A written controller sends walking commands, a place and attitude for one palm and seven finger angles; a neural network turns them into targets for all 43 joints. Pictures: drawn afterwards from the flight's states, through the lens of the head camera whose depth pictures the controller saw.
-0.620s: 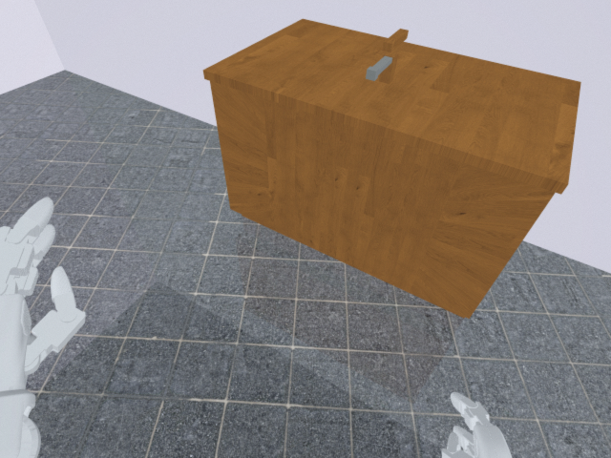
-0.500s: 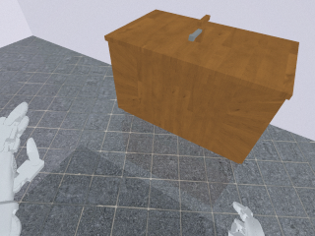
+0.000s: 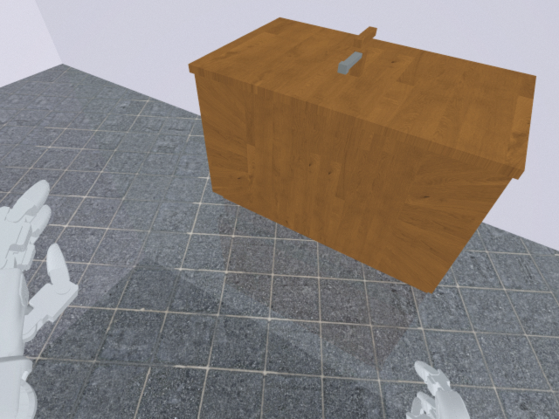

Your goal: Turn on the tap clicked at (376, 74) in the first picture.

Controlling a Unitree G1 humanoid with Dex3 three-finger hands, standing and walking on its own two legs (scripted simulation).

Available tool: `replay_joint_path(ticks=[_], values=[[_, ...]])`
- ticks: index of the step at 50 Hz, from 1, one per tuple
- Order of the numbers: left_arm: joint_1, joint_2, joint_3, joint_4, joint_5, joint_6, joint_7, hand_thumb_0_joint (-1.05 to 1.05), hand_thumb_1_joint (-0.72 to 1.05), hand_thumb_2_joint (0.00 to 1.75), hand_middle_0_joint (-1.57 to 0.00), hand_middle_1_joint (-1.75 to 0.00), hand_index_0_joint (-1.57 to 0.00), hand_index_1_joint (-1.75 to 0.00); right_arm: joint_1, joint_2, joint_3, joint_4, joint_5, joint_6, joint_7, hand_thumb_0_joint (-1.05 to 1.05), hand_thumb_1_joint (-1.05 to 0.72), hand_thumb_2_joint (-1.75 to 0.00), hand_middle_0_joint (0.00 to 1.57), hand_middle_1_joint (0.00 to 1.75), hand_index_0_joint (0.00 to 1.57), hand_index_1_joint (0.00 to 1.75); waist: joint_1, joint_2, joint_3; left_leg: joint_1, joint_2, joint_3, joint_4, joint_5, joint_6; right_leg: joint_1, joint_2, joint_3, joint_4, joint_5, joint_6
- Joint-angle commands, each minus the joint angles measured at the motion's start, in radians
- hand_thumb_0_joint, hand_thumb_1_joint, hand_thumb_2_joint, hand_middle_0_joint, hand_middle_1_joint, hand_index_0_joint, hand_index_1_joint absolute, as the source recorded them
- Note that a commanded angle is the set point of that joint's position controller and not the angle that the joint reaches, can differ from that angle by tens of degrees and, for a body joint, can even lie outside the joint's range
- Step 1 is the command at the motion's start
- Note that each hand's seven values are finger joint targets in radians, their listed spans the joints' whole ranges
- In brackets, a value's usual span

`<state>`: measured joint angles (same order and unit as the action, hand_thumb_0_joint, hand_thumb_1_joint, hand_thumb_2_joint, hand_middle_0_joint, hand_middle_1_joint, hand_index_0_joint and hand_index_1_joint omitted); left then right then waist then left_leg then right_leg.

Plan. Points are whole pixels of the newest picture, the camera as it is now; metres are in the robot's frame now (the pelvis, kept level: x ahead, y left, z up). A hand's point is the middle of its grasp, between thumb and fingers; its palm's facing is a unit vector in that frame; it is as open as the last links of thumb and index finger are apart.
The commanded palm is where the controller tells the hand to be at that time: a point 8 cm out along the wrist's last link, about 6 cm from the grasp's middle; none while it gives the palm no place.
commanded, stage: walk to a spot facing it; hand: left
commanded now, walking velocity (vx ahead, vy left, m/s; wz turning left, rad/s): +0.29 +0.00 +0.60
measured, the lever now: (343, 67) +1.09 -0.14 +0.03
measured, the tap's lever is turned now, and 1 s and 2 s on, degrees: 0 0 0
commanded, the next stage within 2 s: none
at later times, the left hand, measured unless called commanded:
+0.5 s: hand (61, 252) +0.25 +0.26 +0.18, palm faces +0.48 -0.73 -0.49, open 7.4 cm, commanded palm +0.19 +0.30 +0.18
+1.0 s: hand (21, 236) +0.26 +0.31 +0.18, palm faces +0.80 -0.45 -0.40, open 7.4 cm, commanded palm +0.20 +0.32 +0.18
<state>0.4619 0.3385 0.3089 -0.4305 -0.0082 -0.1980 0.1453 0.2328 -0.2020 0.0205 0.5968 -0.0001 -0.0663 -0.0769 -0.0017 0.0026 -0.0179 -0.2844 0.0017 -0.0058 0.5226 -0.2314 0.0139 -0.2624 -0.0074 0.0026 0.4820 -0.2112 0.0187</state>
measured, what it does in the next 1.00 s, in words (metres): walks ahead, turning left: right foot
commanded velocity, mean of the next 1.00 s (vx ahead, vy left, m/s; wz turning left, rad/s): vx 0.31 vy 0.00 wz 0.60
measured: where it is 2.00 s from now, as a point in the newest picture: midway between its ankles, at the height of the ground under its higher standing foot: (256, 382)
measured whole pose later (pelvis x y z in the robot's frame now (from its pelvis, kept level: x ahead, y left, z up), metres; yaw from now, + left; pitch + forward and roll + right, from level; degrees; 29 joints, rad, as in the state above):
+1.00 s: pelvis +0.20 +0.00 -0.01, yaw +30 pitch +1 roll +3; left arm 0.49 0.36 0.37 -0.61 -0.02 -0.17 0.20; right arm 0.20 -0.26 -0.05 0.52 -0.01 -0.03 -0.09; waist 0.05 -0.07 0.05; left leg -0.40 0.05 0.22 0.62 -0.31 0.00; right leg -0.17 -0.21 -0.33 0.63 -0.43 0.01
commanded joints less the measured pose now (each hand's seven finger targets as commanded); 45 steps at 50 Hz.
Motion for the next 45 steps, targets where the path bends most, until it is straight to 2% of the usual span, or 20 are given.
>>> replay_joint_path(ticks=[1, 7, 9, 10, 11, 12, 13, 15, 19, 24, 26, 27, 28, 29, 31, 32, 34, 36, 40, 45], values=[[-0.070, 0.172, 0.127, -0.228, -0.002, -0.050, 0.032, 0.00, 0.90, 0.90, -0.20, -0.30, -0.20, -0.30, -0.101, -0.114, -0.051, -0.157, -0.004, -0.043, -0.017, 0.00, -0.90, -0.90, 0.20, 0.30, 0.20, 0.30, -0.010, 0.012, -0.001, -0.156, 0.060, -0.108, -0.081, -0.379, 0.059, -0.010, -0.102, 0.088, -0.061, -0.389, -0.055], [-0.082, 0.194, 0.160, -0.238, -0.001, -0.065, 0.041, 0.00, 0.90, 0.90, -0.20, -0.30, -0.20, -0.30, -0.080, -0.099, -0.053, -0.139, -0.002, -0.051, -0.010, 0.00, -0.90, -0.90, 0.20, 0.30, 0.20, 0.30, -0.011, -0.096, -0.024, -0.253, 0.018, -0.020, 0.130, -0.269, 0.041, 0.072, -0.257, 0.201, -0.021, -0.380, -0.125], [-0.114, 0.197, 0.156, -0.275, -0.003, -0.068, 0.037, 0.00, 0.90, 0.90, -0.20, -0.30, -0.20, -0.30, -0.085, -0.102, -0.053, -0.141, 0.005, -0.054, -0.010, 0.00, -0.90, -0.90, 0.20, 0.30, 0.20, 0.30, -0.022, -0.042, 0.015, -0.172, 0.027, -0.023, 0.079, -0.264, 0.045, -0.024, -0.247, 0.153, 0.052, -0.384, -0.115], [-0.128, 0.195, 0.150, -0.295, -0.001, -0.072, 0.035, 0.00, 0.90, 0.90, -0.20, -0.30, -0.20, -0.30, -0.080, -0.102, -0.045, -0.136, 0.004, -0.057, -0.011, 0.00, -0.90, -0.90, 0.20, 0.30, 0.20, 0.30, -0.032, 0.052, 0.035, -0.118, 0.056, -0.093, -0.023, -0.260, 0.072, -0.093, -0.185, 0.066, 0.173, -0.336, -0.078], [-0.123, 0.191, 0.156, -0.319, -0.001, -0.083, 0.033, 0.00, 0.90, 0.90, -0.20, -0.30, -0.20, -0.30, -0.067, -0.120, -0.050, -0.130, 0.005, -0.062, -0.011, 0.00, -0.90, -0.90, 0.20, 0.30, 0.20, 0.30, -0.041, 0.234, 0.017, -0.002, 0.160, -0.324, -0.131, -0.208, 0.135, -0.209, -0.069, -0.069, 0.385, -0.265, -0.015], [-0.139, 0.184, 0.150, -0.341, 0.001, -0.095, 0.031, 0.00, 0.90, 0.90, -0.20, -0.30, -0.20, -0.30, -0.058, -0.119, -0.058, -0.126, -0.007, -0.071, -0.008, 0.00, -0.90, -0.90, 0.20, 0.30, 0.20, 0.30, -0.057, 0.385, 0.019, 0.146, 0.297, -0.661, -0.223, -0.004, 0.223, -0.404, 0.009, -0.068, 0.608, -0.386, 0.022], [-0.140, 0.204, 0.159, -0.341, 0.018, -0.103, 0.030, 0.00, 0.90, 0.90, -0.20, -0.30, -0.20, -0.30, -0.047, -0.102, -0.058, -0.107, -0.025, -0.080, -0.001, 0.00, -0.90, -0.90, 0.20, 0.30, 0.20, 0.30, -0.054, 0.266, 0.005, 0.251, 0.346, -0.773, -0.197, 0.220, 0.253, -0.508, -0.029, 0.017, 0.702, -0.415, 0.009], [-0.093, 0.198, 0.160, -0.357, 0.012, -0.106, 0.017, 0.00, 0.90, 0.90, -0.20, -0.30, -0.20, -0.30, -0.060, -0.118, -0.078, -0.088, -0.013, -0.080, 0.017, 0.00, -0.90, -0.90, 0.20, 0.30, 0.20, 0.30, -0.036, 0.125, -0.052, 0.365, 0.323, -0.645, -0.082, 0.473, 0.263, -0.554, -0.043, 0.059, 0.684, -0.411, 0.015], [0.060, 0.170, 0.166, -0.338, -0.009, -0.094, -0.001, 0.00, 0.90, 0.90, -0.20, -0.30, -0.20, -0.30, -0.062, -0.108, -0.074, -0.085, 0.001, -0.080, 0.034, 0.00, -0.90, -0.90, 0.20, 0.30, 0.20, 0.30, -0.016, 0.223, -0.080, 0.240, 0.203, -0.385, -0.117, 0.380, 0.212, -0.385, -0.021, -0.048, 0.531, -0.224, 0.039], [0.039, 0.185, 0.196, -0.252, -0.023, -0.077, -0.013, 0.00, 0.90, 0.90, -0.20, -0.30, -0.20, -0.30, -0.081, -0.103, -0.071, -0.096, -0.002, -0.081, 0.006, 0.00, -0.90, -0.90, 0.20, 0.30, 0.20, 0.30, -0.002, 0.211, -0.044, 0.063, 0.174, -0.285, -0.141, 0.180, 0.172, -0.100, 0.013, -0.133, 0.222, -0.150, 0.045], [0.001, 0.164, 0.173, -0.215, -0.016, -0.061, -0.015, 0.00, 0.90, 0.90, -0.20, -0.30, -0.20, -0.30, -0.100, -0.098, -0.063, -0.099, -0.002, -0.075, -0.004, 0.00, -0.90, -0.90, 0.20, 0.30, 0.20, 0.30, 0.013, 0.166, -0.056, -0.070, 0.154, -0.259, -0.056, 0.131, 0.138, 0.141, 0.026, -0.148, 0.033, -0.096, 0.038], [-0.030, 0.166, 0.160, -0.211, -0.006, -0.053, -0.015, 0.00, 0.90, 0.90, -0.20, -0.30, -0.20, -0.30, -0.110, -0.088, -0.061, -0.105, 0.005, -0.070, -0.008, 0.00, -0.90, -0.90, 0.20, 0.30, 0.20, 0.30, 0.023, 0.061, -0.090, -0.189, 0.120, -0.218, 0.086, 0.044, 0.107, 0.314, -0.051, -0.064, -0.069, -0.100, 0.008], [-0.059, 0.208, 0.175, -0.202, 0.008, -0.043, -0.006, 0.00, 0.90, 0.90, -0.20, -0.30, -0.20, -0.30, -0.090, -0.070, -0.065, -0.114, 0.006, -0.064, -0.011, 0.00, -0.90, -0.90, 0.20, 0.30, 0.20, 0.30, 0.022, -0.213, -0.146, -0.377, 0.022, -0.094, 0.374, -0.177, 0.054, 0.469, -0.305, 0.263, -0.170, -0.236, -0.085], [-0.079, 0.239, 0.211, -0.164, -0.011, -0.032, 0.007, 0.00, 0.90, 0.90, -0.20, -0.30, -0.20, -0.30, -0.114, -0.087, -0.071, -0.125, 0.000, -0.059, -0.015, 0.00, -0.90, -0.90, 0.20, 0.30, 0.20, 0.30, 0.030, -0.285, -0.129, -0.466, -0.038, -0.036, 0.678, -0.339, 0.009, 0.401, -0.512, 0.579, -0.247, -0.266, -0.178], [-0.080, 0.231, 0.185, -0.180, 0.001, -0.055, 0.013, 0.00, 0.90, 0.90, -0.20, -0.30, -0.20, -0.30, -0.116, -0.113, -0.081, -0.115, -0.019, -0.057, -0.006, 0.00, -0.90, -0.90, 0.20, 0.30, 0.20, 0.30, 0.007, -0.209, -0.043, -0.469, 0.047, -0.061, 0.855, -0.240, -0.016, 0.221, -0.493, 0.482, -0.250, -0.289, -0.199], [-0.048, 0.221, 0.173, -0.193, 0.002, -0.060, 0.007, 0.00, 0.90, 0.90, -0.20, -0.30, -0.20, -0.30, -0.123, -0.113, -0.080, -0.112, -0.016, -0.037, -0.001, 0.00, -0.90, -0.90, 0.20, 0.30, 0.20, 0.30, 0.008, -0.166, -0.014, -0.456, 0.072, -0.052, 0.892, -0.180, -0.033, 0.160, -0.458, 0.352, -0.245, -0.247, -0.178], [-0.070, 0.227, 0.170, -0.261, 0.014, -0.061, 0.003, 0.00, 0.90, 0.90, -0.20, -0.30, -0.20, -0.30, -0.151, -0.095, -0.069, -0.118, -0.011, -0.008, -0.003, 0.00, -0.90, -0.90, 0.20, 0.30, 0.20, 0.30, 0.002, -0.108, 0.000, -0.421, 0.095, -0.022, 0.858, -0.139, -0.053, 0.102, -0.393, 0.108, -0.228, -0.090, -0.134], [-0.084, 0.222, 0.163, -0.296, 0.006, -0.054, 0.011, 0.00, 0.90, 0.90, -0.20, -0.30, -0.20, -0.30, -0.159, -0.101, -0.076, -0.130, -0.015, -0.007, -0.011, 0.00, -0.90, -0.90, 0.20, 0.30, 0.20, 0.30, 0.000, -0.109, 0.018, -0.397, 0.115, 0.009, 0.758, -0.092, -0.059, 0.087, -0.383, 0.013, -0.231, 0.016, -0.126], [-0.048, 0.217, 0.177, -0.318, -0.011, -0.039, 0.034, 0.00, 0.90, 0.90, -0.20, -0.30, -0.20, -0.30, -0.120, -0.090, -0.078, -0.158, -0.020, -0.010, -0.013, 0.00, -0.90, -0.90, 0.20, 0.30, 0.20, 0.30, 0.019, -0.119, -0.015, -0.295, 0.115, 0.120, 0.435, -0.068, -0.050, 0.129, -0.371, -0.106, -0.196, 0.131, -0.123], [-0.023, 0.181, 0.163, -0.326, -0.017, -0.020, 0.059, 0.00, 0.90, 0.90, -0.20, -0.30, -0.20, -0.30, -0.090, -0.076, -0.077, -0.203, -0.015, -0.011, -0.009, 0.00, -0.90, -0.90, 0.20, 0.30, 0.20, 0.30, 0.045, -0.199, -0.039, -0.250, 0.071, 0.218, 0.205, -0.114, -0.036, 0.243, -0.377, -0.139, -0.104, 0.329, -0.125]])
